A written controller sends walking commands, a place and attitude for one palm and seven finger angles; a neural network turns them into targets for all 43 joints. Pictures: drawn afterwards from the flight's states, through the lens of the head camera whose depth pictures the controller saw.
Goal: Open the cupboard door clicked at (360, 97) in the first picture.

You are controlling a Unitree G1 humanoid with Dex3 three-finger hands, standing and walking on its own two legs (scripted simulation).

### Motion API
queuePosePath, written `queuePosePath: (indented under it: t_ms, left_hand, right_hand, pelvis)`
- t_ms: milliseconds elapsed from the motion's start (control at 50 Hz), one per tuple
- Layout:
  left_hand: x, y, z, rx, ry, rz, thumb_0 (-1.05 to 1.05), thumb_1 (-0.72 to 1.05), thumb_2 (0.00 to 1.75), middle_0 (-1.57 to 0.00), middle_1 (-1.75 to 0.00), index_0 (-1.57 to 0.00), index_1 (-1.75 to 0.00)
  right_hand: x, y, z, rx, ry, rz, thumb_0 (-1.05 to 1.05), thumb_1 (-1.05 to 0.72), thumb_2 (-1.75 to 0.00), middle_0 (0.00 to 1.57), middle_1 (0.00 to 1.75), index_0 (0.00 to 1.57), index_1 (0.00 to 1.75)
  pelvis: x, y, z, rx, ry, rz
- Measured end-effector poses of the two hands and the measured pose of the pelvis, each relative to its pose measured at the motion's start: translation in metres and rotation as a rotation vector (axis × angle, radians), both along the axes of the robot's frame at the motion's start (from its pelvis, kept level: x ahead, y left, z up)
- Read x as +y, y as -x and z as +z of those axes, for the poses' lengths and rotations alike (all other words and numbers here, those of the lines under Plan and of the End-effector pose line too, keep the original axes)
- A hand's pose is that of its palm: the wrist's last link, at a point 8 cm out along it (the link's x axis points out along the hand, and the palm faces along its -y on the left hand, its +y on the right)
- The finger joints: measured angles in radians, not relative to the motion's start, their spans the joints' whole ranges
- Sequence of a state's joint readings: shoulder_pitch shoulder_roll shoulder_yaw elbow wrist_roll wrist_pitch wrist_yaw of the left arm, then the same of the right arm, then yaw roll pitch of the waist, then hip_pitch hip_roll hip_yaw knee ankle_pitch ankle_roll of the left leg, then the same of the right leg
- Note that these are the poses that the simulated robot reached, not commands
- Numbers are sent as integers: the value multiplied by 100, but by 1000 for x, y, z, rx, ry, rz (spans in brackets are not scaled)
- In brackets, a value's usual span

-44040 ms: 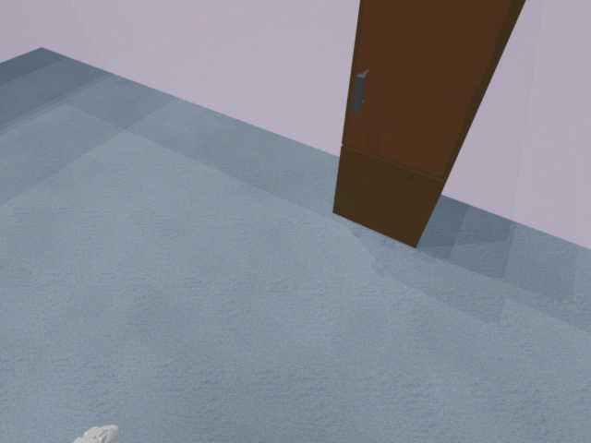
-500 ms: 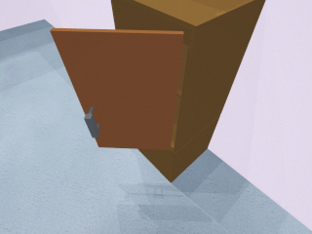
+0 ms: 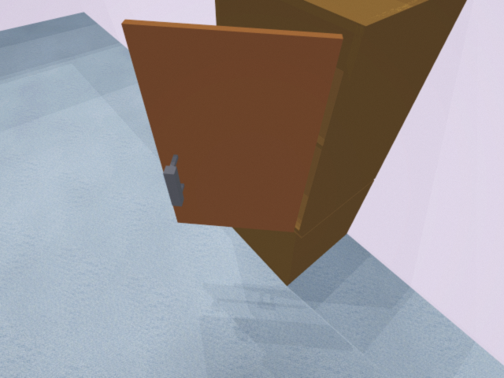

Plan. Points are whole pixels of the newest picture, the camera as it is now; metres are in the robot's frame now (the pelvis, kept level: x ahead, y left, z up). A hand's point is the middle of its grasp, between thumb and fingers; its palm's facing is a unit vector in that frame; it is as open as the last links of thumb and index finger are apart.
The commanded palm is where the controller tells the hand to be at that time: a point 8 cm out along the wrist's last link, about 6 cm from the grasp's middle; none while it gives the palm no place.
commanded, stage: come to a stop and stand still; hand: left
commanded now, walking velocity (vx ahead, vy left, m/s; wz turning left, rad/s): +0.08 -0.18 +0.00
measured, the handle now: (176, 180) +0.55 +0.24 -0.10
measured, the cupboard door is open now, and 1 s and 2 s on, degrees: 45 45 45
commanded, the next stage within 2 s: look again from close up in 0.88 s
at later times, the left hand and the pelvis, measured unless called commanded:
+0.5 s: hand out of the picture +0.00 +0.17 -0.17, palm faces -0.01 -0.98 -0.22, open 7.3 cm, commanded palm none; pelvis -0.01 -0.01 +0.00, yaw +0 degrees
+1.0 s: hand out of the picture +0.00 +0.19 -0.16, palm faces +0.03 -0.97 -0.23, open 7.3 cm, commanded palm none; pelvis -0.02 -0.01 +0.01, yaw +0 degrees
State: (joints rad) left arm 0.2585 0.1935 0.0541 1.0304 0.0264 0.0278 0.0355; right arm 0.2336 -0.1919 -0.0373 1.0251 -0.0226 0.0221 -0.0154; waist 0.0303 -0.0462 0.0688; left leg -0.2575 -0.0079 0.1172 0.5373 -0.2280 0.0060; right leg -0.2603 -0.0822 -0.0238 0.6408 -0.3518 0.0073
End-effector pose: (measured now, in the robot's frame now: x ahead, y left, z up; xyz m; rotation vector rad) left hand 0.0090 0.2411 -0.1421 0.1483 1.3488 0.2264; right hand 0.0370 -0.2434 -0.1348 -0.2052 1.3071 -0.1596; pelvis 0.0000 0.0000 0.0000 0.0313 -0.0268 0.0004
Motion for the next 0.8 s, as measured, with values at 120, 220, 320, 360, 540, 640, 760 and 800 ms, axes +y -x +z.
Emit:
queuePosePath:
  t_ms: [120, 220, 320, 360, 540, 640, 760, 800]
  left_hand:
    - [23, 1, 4, 14, -9, -32, 0, 91, 90, -20, -30, -20, -30]
    - [18, -2, 10, 4, 13, -60, 0, 91, 90, -19, -30, -20, -30]
    - [-1, -4, 8, 6, 35, -84, 0, 92, 90, -20, -30, -20, -30]
    - [-6, -1, 6, 6, 31, -86, 1, 93, 90, -20, -30, -20, -30]
    - [-27, 11, 6, -16, 26, -83, 0, 92, 90, -20, -30, -20, -30]
    - [-35, 11, 4, -36, 39, -69, 0, 91, 90, -20, -30, -20, -30]
    - [-35, 10, 4, -60, 40, -66, 0, 91, 90, -20, -30, -20, -30]
    - [-32, 10, 5, -68, 36, -66, 0, 91, 90, -20, -30, -20, -30]
  right_hand:
    - [29, 12, 4, -21, -22, -4, 0, -91, -90, 20, 30, 20, 30]
    - [39, 29, 5, 4, -35, -31, 1, -93, -90, 20, 30, 20, 30]
    - [38, 54, -1, 51, -56, -71, 1, -92, -90, 20, 30, 20, 30]
    - [35, 65, -4, 76, -67, -85, 1, -92, -90, 20, 30, 20, 30]
    - [10, 69, -7, 77, -55, -67, 1, -91, -90, 20, 30, 20, 30]
    - [0, 48, -4, 23, -35, -55, 1, -91, -90, 20, 30, 20, 30]
    - [-8, 19, 3, -55, -15, -31, 1, -91, -90, 20, 30, 20, 30]
    - [-9, 11, 6, -78, -10, -20, 1, -90, -90, 20, 30, 20, 30]
  pelvis:
    - [16, 9, 4, 16, 2, -9]
    - [20, 10, 10, 28, 12, -14]
    - [13, 13, 9, 31, 6, -20]
    - [8, 14, 7, 24, 5, -24]
    - [-10, 10, 2, 29, 35, 5]
    - [-15, 7, 3, 6, 32, 0]
    - [-16, 10, 4, -14, 32, -4]
    - [-16, 12, 5, -18, 32, -5]
